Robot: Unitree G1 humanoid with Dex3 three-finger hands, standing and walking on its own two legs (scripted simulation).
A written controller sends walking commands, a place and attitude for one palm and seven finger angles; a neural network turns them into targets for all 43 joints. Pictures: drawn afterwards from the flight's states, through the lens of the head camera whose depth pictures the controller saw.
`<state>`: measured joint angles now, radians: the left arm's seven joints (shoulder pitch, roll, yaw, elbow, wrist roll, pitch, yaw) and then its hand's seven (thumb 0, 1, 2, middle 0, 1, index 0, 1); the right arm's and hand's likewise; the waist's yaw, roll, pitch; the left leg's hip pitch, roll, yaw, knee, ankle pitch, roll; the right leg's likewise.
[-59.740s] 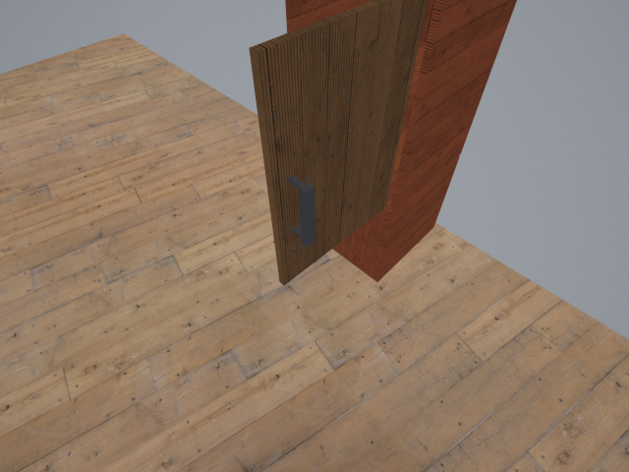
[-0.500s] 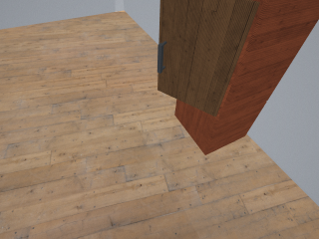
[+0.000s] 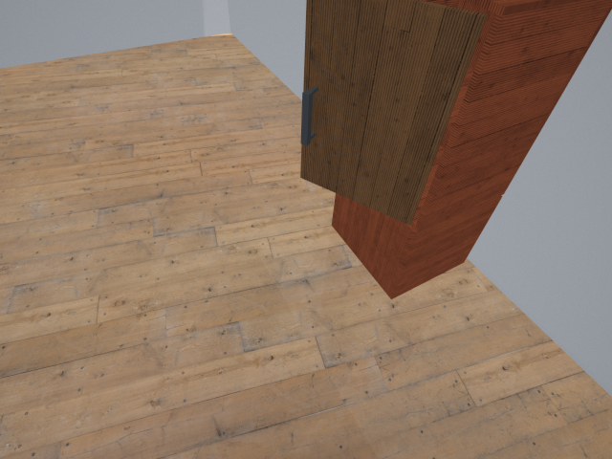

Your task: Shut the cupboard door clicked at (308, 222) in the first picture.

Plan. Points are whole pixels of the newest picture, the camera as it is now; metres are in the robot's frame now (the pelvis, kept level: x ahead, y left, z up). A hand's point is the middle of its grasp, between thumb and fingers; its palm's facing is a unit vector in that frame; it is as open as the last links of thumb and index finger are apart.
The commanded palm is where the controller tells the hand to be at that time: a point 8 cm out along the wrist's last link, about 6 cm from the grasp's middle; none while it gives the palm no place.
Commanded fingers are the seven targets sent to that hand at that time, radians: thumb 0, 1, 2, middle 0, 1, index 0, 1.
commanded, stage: let the arm hang, fingers relaxed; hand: left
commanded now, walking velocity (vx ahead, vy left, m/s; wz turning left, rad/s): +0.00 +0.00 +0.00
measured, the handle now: (310, 116) +1.00 +0.03 -0.09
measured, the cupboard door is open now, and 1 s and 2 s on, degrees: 29 29 29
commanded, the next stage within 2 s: look to check the result in 0.06 s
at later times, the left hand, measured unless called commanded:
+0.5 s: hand out of the picture -0.03 +0.18 -0.18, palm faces +0.01 -0.98 -0.20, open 7.3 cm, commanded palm none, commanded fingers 0.00 0.90 0.90 -0.20 -0.30 -0.20 -0.30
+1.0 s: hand out of the picture +0.02 +0.18 -0.18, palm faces +0.06 -0.97 -0.22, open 7.3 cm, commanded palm none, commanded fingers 0.00 0.90 0.90 -0.20 -0.30 -0.20 -0.30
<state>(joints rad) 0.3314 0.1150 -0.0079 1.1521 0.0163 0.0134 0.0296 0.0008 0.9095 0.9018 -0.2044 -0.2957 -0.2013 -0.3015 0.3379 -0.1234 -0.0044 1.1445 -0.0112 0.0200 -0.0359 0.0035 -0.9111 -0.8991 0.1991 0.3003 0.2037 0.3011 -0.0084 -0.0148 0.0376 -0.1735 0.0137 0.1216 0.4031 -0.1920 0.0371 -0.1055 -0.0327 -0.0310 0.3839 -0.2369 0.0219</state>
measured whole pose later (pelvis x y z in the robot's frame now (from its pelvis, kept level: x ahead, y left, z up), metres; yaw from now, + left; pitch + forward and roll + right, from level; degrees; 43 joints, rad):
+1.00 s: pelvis +0.00 +0.00 -0.01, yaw +3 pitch -1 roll +0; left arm 0.22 0.18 0.03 1.08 0.02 0.02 0.03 0.00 0.91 0.90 -0.20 -0.30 -0.20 -0.30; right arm 0.25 -0.17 -0.03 1.09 -0.01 0.03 -0.02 0.00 -0.91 -0.90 0.20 0.30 0.20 0.30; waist -0.02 0.00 0.07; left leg -0.25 0.00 0.08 0.48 -0.22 0.03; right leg -0.16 -0.05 -0.08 0.47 -0.29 0.02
